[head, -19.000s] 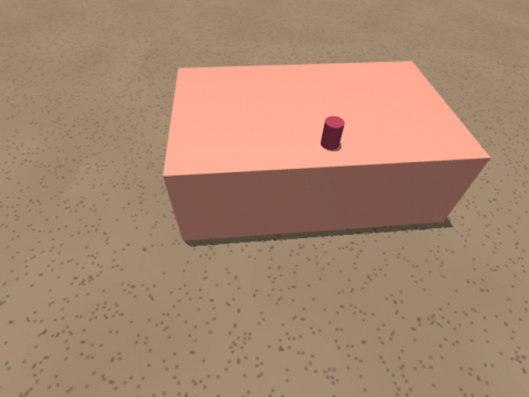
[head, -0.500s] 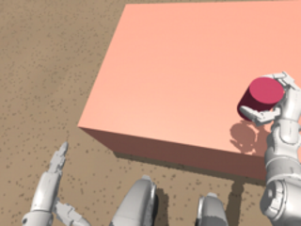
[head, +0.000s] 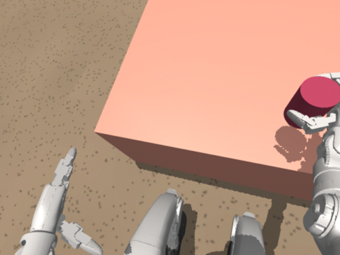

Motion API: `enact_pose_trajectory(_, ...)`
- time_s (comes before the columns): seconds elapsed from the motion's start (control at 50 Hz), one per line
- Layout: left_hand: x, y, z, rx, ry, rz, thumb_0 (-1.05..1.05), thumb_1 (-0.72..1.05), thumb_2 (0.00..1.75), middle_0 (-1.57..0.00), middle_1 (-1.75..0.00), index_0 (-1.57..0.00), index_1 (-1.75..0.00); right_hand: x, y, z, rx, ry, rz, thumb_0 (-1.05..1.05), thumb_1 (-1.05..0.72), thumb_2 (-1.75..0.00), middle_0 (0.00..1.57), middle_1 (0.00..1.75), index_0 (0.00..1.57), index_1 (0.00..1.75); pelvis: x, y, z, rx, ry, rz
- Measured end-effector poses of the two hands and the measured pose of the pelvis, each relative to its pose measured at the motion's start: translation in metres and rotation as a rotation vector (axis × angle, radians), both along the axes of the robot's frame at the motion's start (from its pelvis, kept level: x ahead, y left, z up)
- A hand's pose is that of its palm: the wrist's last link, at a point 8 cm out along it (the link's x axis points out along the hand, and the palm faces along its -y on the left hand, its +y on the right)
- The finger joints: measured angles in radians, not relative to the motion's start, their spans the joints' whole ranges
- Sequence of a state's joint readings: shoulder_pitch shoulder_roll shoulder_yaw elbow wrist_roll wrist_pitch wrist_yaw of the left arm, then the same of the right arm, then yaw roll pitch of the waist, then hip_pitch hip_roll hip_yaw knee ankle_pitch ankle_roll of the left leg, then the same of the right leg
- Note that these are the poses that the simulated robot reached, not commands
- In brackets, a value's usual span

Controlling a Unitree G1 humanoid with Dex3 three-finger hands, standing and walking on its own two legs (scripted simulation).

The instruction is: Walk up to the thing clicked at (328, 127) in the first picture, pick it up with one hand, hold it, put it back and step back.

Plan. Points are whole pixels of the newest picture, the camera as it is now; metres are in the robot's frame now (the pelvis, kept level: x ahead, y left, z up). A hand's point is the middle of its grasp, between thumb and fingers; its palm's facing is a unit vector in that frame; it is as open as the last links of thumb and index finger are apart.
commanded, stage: lower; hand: right
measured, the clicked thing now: (309, 104) +0.49 -0.19 -0.03
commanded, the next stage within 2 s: loosen in 1.34 s
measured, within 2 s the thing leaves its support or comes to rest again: rests again in 1.22 s
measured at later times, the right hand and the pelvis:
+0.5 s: hand (303, 112) +0.50 -0.20 -0.09, palm faces +0.17 +0.98 +0.02, open 10.6 cm; pelvis -0.01 -0.01 -0.04, yaw +2 degrees
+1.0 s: hand (297, 116) +0.51 -0.20 -0.12, palm faces +0.18 +0.98 +0.01, open 10.7 cm; pelvis -0.02 +0.00 -0.07, yaw +2 degrees
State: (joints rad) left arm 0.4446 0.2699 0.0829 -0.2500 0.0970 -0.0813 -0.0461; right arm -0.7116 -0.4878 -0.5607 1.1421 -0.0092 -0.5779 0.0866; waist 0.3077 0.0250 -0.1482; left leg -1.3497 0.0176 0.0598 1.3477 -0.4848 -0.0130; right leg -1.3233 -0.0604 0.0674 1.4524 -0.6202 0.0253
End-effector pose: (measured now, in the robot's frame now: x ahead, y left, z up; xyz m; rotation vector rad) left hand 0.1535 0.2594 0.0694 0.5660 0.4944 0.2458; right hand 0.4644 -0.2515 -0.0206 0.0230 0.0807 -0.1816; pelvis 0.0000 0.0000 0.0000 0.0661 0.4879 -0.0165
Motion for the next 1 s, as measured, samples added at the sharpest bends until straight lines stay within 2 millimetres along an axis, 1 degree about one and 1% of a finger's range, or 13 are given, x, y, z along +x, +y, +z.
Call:
enact_pose_trajectory(0.06,-0.001,-0.003,0.000,0.002,-0.004,-0.009,-0.01,-0.50,0.04,-0.06,-0.06,-0.07,-0.05,0.000,-0.001,-0.005,-0.004,0.007,0.002,-0.02,0.59,-1.07,0.71,1.13,0.77,1.16,-0.002,0.001,-0.003,0.002,0.005,0.000)
enact_pose_trajectory(0.16,-0.005,-0.007,-0.005,0.010,0.000,-0.022,-0.01,-0.51,0.04,-0.06,-0.05,-0.07,-0.05,0.000,-0.001,-0.023,0.001,0.024,0.001,-0.02,0.59,-1.07,0.71,1.14,0.76,1.16,-0.005,0.000,-0.011,0.005,0.020,0.002)
enact_pose_trajectory(0.28,-0.007,-0.006,-0.004,0.067,-0.004,-0.029,-0.01,-0.52,0.05,-0.06,-0.05,-0.07,-0.05,0.003,0.000,-0.045,0.005,0.019,0.003,-0.02,0.59,-1.07,0.71,1.14,0.76,1.16,-0.010,-0.001,-0.023,0.010,0.038,0.007)
enact_pose_trajectory(0.42,-0.012,-0.006,-0.001,0.124,-0.003,-0.025,-0.01,-0.52,0.06,-0.06,-0.05,-0.06,-0.05,0.008,0.001,-0.062,0.005,0.010,0.012,-0.02,0.59,-1.07,0.71,1.14,0.76,1.16,-0.012,-0.003,-0.034,0.020,0.059,0.010)
enact_pose_trajectory(0.68,-0.015,-0.010,-0.003,0.164,-0.024,-0.045,-0.01,-0.53,0.06,-0.06,-0.05,-0.06,-0.05,0.010,-0.002,-0.082,0.000,0.015,0.006,-0.02,0.60,-1.08,0.71,1.14,0.76,1.17,-0.016,-0.008,-0.050,0.029,0.072,0.013)
enact_pose_trajectory(1.0,-0.021,-0.003,0.003,0.232,-0.041,-0.060,-0.01,-0.54,0.06,-0.06,-0.05,-0.06,-0.05,0.015,0.002,-0.099,-0.004,0.015,0.004,-0.02,0.60,-1.09,0.71,1.15,0.76,1.17,-0.025,-0.003,-0.065,0.027,0.081,0.014)
